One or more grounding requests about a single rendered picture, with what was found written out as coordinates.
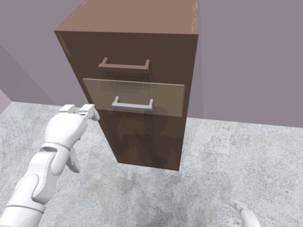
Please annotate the cabinet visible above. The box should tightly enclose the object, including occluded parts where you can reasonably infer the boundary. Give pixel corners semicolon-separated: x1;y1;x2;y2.
54;0;199;171

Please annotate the left robot hand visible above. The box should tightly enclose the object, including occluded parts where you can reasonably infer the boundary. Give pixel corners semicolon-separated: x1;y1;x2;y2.
45;104;100;173

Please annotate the right robot hand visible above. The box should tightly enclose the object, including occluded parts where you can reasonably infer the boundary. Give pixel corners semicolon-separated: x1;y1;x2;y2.
226;199;261;227

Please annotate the drawer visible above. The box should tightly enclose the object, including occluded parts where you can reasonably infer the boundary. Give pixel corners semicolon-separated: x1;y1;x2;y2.
83;78;184;116

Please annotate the handle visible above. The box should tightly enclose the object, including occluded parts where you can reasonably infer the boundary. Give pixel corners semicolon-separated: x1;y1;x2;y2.
98;63;149;74
112;96;153;112

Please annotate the left robot forearm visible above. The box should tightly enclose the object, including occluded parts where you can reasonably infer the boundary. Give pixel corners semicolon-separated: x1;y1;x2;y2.
0;143;70;227

